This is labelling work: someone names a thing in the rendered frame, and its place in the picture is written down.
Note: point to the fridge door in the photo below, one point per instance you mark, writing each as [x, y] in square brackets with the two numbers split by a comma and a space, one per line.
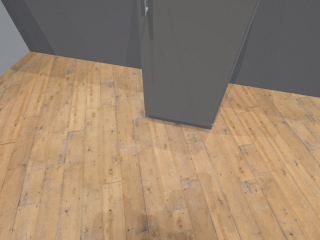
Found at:
[188, 49]

